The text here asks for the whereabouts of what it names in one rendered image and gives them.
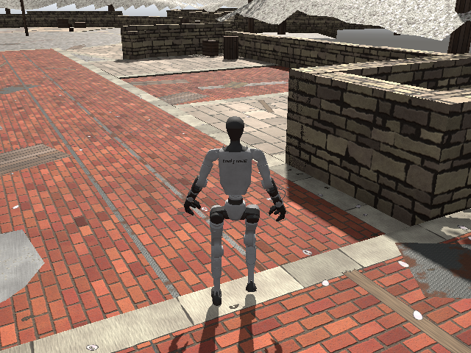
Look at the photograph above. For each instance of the robot right upper arm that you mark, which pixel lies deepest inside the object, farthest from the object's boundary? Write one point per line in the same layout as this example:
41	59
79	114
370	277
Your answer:
263	168

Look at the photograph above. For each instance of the left robot forearm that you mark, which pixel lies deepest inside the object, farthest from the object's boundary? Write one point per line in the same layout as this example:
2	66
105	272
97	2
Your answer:
194	191

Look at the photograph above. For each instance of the left robot hand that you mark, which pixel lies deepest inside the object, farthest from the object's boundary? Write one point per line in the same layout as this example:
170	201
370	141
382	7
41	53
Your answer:
192	204

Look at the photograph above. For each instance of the right robot hand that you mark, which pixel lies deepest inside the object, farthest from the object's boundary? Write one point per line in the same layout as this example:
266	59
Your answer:
280	210

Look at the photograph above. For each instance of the robot left upper arm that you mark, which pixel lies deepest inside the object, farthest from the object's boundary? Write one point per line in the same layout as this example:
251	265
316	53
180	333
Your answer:
206	167

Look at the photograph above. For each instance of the robot right shin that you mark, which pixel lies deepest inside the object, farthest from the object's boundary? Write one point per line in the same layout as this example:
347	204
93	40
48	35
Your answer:
250	260

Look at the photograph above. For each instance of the right robot forearm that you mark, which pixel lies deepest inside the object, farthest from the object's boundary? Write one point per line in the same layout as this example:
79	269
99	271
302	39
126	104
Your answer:
274	194

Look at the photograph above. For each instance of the humanoid robot head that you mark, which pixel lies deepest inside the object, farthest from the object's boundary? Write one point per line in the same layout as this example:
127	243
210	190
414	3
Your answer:
235	128

